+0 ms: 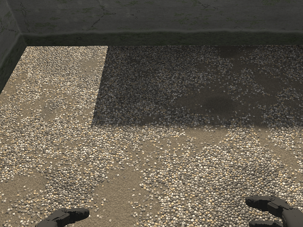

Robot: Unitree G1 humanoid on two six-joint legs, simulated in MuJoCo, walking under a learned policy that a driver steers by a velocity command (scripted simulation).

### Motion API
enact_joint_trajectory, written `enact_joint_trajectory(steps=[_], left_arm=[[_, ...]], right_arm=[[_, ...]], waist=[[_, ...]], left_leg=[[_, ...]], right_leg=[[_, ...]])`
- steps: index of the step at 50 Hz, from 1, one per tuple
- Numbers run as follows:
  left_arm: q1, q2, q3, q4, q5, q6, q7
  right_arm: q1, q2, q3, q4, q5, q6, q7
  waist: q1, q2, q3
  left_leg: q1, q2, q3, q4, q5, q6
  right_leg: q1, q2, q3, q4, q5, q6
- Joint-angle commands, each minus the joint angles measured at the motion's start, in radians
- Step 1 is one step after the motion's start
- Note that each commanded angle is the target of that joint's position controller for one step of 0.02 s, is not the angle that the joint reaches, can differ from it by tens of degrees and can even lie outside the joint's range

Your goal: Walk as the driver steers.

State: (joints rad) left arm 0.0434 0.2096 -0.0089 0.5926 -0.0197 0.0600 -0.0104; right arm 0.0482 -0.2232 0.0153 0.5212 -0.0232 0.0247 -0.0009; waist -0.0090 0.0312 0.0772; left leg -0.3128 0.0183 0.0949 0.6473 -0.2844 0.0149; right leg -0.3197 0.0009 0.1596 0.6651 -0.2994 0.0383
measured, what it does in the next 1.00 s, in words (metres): steps to the right, turning right: left foot, then right foot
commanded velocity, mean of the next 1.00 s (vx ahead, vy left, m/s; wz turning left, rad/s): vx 1.00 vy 0.00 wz -0.43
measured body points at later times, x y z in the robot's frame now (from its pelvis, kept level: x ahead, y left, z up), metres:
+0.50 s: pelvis -0.04 -0.04 -0.03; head -0.03 -0.09 +0.41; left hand +0.23 +0.13 -0.09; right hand +0.09 -0.35 -0.12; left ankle +0.02 +0.11 -0.68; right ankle +0.04 -0.13 -0.72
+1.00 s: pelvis -0.06 -0.11 +0.00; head -0.05 -0.10 +0.45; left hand +0.27 -0.02 -0.03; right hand +0.00 -0.40 -0.07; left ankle -0.02 +0.04 -0.72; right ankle -0.05 -0.24 -0.72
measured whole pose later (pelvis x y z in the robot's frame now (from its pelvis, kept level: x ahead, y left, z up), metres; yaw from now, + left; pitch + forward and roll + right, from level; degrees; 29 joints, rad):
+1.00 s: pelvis -0.06 -0.11 +0.00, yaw -22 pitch +0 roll +0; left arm -0.04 0.22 0.00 0.52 0.01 0.02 0.00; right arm 0.18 -0.22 -0.03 0.54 0.03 0.02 0.01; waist -0.05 -0.03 0.01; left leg -0.28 -0.02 -0.12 0.67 -0.38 -0.01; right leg -0.39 -0.01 0.02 0.63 -0.26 0.02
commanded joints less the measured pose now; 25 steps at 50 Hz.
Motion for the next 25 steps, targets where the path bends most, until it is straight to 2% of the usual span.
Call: enact_joint_trajectory(steps=[1,5,9,10,11,12,13,14,15,16,17,18,19,20,21,22,23,24,25], left_arm=[[-0.055,0.078,0.022,-0.090,-0.004,-0.007,-0.007],[-0.057,0.106,0.027,-0.106,-0.009,0.011,-0.009],[-0.055,0.117,0.029,-0.127,-0.010,0.016,-0.008],[-0.059,0.129,0.036,-0.135,-0.023,0.014,-0.009],[-0.066,0.135,0.038,-0.140,-0.023,0.008,-0.006],[-0.071,0.154,0.045,-0.139,-0.019,0.004,-0.002],[-0.080,0.138,0.043,-0.148,-0.017,0.001,0.001],[-0.094,0.119,0.044,-0.156,-0.037,-0.010,0.004],[-0.115,0.097,0.042,-0.161,-0.035,-0.015,0.007],[-0.173,0.105,0.044,-0.174,-0.007,-0.013,0.005],[-0.186,0.103,0.044,-0.184,0.000,-0.010,-0.003],[-0.140,0.102,0.051,-0.179,-0.006,-0.009,-0.018],[-0.043,0.089,0.050,-0.143,-0.018,-0.007,-0.026],[0.092,0.086,0.054,-0.092,-0.019,-0.007,-0.032],[0.205,0.082,0.052,-0.037,-0.012,0.001,-0.034],[0.189,0.150,0.058,-0.048,-0.021,0.007,-0.025],[0.110,0.208,0.063,-0.105,-0.024,0.006,-0.005],[0.015,0.207,0.057,-0.144,-0.002,0.008,0.024],[-0.060,0.186,0.049,-0.167,0.019,0.010,0.050]], right_arm=[[-0.094,-0.068,-0.031,-0.099,-0.004,-0.017,-0.003],[-0.087,-0.056,-0.037,-0.100,0.003,-0.011,0.006],[-0.070,-0.048,-0.043,-0.093,0.000,-0.010,0.011],[-0.068,-0.054,-0.046,-0.091,0.000,-0.014,0.010],[-0.057,-0.053,-0.047,-0.093,-0.009,-0.009,0.010],[-0.028,-0.071,-0.055,-0.087,-0.005,-0.010,0.010],[-0.005,-0.092,-0.064,-0.072,-0.009,-0.008,0.009],[0.035,-0.135,-0.084,-0.054,-0.008,-0.004,0.004],[0.030,-0.165,-0.097,-0.037,-0.012,-0.001,-0.007],[0.026,-0.169,-0.097,-0.032,-0.013,-0.003,-0.022],[0.006,-0.164,-0.090,-0.021,-0.012,-0.009,-0.028],[-0.029,-0.174,-0.095,-0.014,-0.007,-0.017,-0.024],[-0.086,-0.156,-0.088,-0.021,0.003,-0.020,-0.021],[-0.121,-0.125,-0.082,-0.025,0.015,-0.012,-0.019],[-0.151,-0.068,-0.069,-0.037,0.022,0.008,-0.015],[-0.193,-0.040,-0.055,-0.099,0.026,0.038,0.001],[-0.255,-0.027,-0.050,-0.155,0.006,0.050,0.007],[-0.226,-0.030,-0.058,-0.154,0.005,0.040,0.000],[-0.142,-0.046,-0.063,-0.126,-0.002,0.021,-0.007]], waist=[[0.020,-0.021,-0.171],[0.031,-0.093,-0.148],[0.040,-0.117,-0.159],[0.043,-0.111,-0.167],[0.036,-0.113,-0.179],[0.006,-0.105,-0.172],[0.002,-0.056,-0.175],[-0.026,0.056,-0.202],[-0.031,0.178,-0.191],[-0.062,0.192,-0.152],[-0.043,0.162,-0.122],[0.001,0.123,-0.121],[0.061,0.110,-0.134],[0.118,0.041,-0.161],[0.157,-0.111,-0.133],[0.175,-0.391,-0.060],[0.168,-0.442,-0.056],[0.110,-0.357,-0.129],[0.045,-0.294,-0.215]], left_leg=[[0.142,0.053,-0.006,-0.100,0.034,-0.077],[0.162,0.016,0.052,-0.001,0.031,-0.083],[0.209,0.012,0.066,0.057,-0.004,-0.070],[0.226,0.017,0.067,0.060,-0.007,-0.065],[0.260,0.033,0.059,0.047,-0.035,-0.049],[0.306,0.052,0.036,0.024,-0.081,-0.027],[0.346,0.101,0.015,-0.005,-0.109,-0.008],[0.411,0.195,-0.050,-0.095,-0.213,0.011],[0.374,0.323,-0.121,-0.186,-0.275,0.038],[0.226,0.400,-0.144,-0.257,-0.330,0.052],[0.117,0.412,-0.121,-0.280,-0.341,0.045],[0.041,0.398,-0.080,-0.262,-0.380,0.021],[-0.035,0.347,-0.002,-0.222,-0.367,-0.010],[-0.105,0.272,0.090,-0.098,-0.365,-0.043],[-0.176,0.168,0.160,0.160,-0.353,-0.061],[-0.318,0.010,0.156,0.420,-0.458,-0.098],[-0.480,-0.090,-0.036,0.596,-0.433,-0.121],[-0.530,-0.088,-0.141,0.722,-0.301,-0.142],[-0.506,-0.088,-0.168,0.775,-0.199,-0.149]], right_leg=[[-0.051,0.038,-0.046,-0.054,0.188,-0.086],[-0.156,0.046,0.051,-0.089,0.242,-0.118],[-0.270,0.058,0.131,-0.118,0.236,-0.134],[-0.293,0.065,0.145,-0.115,0.229,-0.133],[-0.330,0.078,0.137,-0.119,0.208,-0.124],[-0.396,0.084,0.133,-0.113,0.178,-0.111],[-0.446,0.094,0.097,-0.085,0.162,-0.097],[-0.504,0.105,0.031,-0.013,0.030,-0.086],[-0.521,0.091,-0.042,0.140,-0.003,-0.084],[-0.451,0.037,-0.083,0.223,-0.014,-0.082],[-0.382,0.012,-0.104,0.241,0.001,-0.082],[-0.314,0.007,-0.142,0.253,0.018,-0.085],[-0.190,0.005,-0.158,0.219,0.046,-0.096],[-0.055,0.014,-0.146,0.165,0.038,-0.124],[-0.021,0.050,-0.092,0.103,-0.037,-0.165],[-0.099,0.044,0.168,-0.136,-0.155,-0.222],[-0.093,-0.012,0.487,-0.268,-0.291,-0.257],[-0.042,-0.071,0.539,-0.292,-0.328,-0.256],[-0.037,-0.091,0.528,-0.281,-0.313,-0.233]])
Velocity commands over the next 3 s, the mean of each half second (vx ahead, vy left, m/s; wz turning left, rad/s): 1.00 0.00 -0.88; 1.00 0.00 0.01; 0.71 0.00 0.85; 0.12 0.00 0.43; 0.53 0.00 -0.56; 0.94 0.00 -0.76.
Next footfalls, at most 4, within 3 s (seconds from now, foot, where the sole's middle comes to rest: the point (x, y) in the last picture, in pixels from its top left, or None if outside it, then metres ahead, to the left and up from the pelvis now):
0.70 left None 0.02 0.02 -0.76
0.96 right None -0.01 -0.26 -0.76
1.36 left None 0.04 -0.04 -0.76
1.70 right None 0.08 -0.20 -0.76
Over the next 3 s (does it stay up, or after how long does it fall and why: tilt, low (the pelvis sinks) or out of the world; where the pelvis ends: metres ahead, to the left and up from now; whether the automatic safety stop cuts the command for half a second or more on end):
stays up -0.05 -0.14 -0.01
